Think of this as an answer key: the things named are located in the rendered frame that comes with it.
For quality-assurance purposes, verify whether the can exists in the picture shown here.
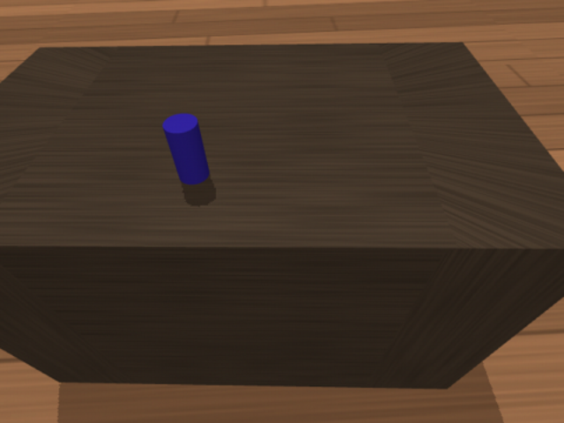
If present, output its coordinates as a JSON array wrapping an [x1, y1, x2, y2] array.
[[163, 114, 210, 185]]

